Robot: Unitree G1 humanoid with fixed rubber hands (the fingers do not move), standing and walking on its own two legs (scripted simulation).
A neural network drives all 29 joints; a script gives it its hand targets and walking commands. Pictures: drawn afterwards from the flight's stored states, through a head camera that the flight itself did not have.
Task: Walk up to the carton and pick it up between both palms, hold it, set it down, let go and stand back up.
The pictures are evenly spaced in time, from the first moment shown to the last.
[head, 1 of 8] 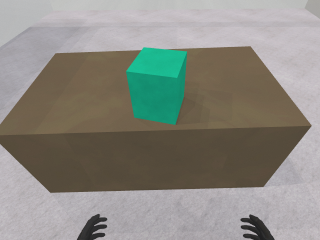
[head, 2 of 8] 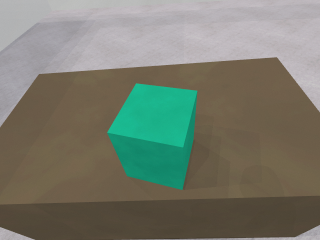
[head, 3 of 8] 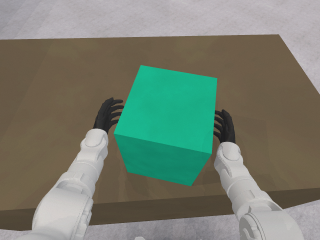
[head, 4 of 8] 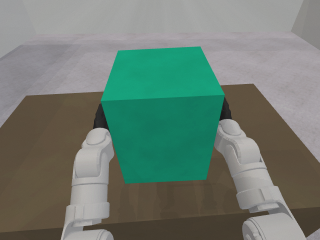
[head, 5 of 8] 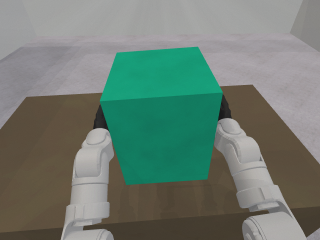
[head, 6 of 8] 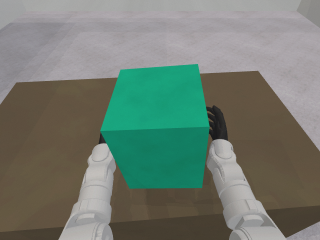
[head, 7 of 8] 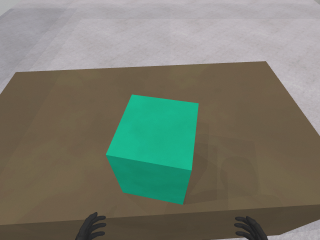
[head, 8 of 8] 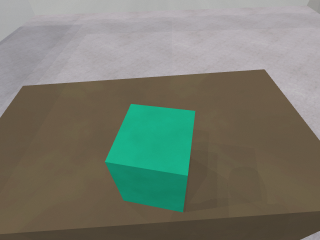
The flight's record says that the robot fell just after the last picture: no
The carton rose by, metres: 0.23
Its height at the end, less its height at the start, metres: +0.00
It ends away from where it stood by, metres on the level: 0.01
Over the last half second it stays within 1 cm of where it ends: yes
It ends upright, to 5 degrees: yes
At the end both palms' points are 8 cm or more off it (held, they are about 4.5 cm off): yes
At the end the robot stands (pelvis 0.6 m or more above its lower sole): yes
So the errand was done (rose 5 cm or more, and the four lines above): yes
